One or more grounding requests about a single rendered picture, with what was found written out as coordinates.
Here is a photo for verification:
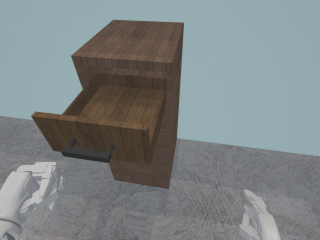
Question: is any drawer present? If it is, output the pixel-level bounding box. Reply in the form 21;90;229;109
31;72;167;165

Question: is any cabinet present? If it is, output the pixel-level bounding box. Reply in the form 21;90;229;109
71;20;184;189

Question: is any robot left hand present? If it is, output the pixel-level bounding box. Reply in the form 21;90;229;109
0;162;66;225

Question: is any left robot forearm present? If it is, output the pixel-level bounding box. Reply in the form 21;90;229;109
0;218;23;240

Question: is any handle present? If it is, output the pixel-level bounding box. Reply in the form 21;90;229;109
61;138;115;163

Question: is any robot right hand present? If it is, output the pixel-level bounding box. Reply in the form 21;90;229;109
239;189;281;240

